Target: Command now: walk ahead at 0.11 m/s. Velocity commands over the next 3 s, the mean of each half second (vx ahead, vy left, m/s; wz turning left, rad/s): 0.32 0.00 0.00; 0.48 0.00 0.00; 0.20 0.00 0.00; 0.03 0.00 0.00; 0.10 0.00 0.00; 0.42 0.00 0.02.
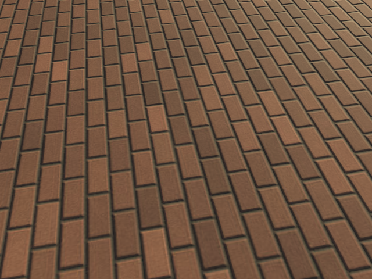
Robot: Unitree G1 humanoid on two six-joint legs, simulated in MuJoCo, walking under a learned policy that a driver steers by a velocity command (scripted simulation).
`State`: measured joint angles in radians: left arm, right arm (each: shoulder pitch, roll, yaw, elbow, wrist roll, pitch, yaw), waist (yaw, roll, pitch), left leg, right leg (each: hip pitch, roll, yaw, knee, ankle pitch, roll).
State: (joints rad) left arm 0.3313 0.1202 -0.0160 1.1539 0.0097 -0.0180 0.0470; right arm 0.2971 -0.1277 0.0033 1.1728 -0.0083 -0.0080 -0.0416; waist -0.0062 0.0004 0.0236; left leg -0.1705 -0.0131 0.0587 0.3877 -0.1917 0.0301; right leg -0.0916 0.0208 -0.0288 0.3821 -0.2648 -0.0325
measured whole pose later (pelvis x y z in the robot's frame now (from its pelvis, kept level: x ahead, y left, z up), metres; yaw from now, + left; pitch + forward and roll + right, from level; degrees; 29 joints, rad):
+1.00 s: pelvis +0.44 +0.02 +0.00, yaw +0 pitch -1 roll -1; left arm 0.38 0.19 0.05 1.08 0.01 -0.10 0.00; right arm 0.20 -0.20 -0.05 0.97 -0.04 -0.05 0.02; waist 0.01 0.03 0.04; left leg -0.57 0.10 0.00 1.07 -0.21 0.06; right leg -0.12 0.10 -0.12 0.30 -0.18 -0.12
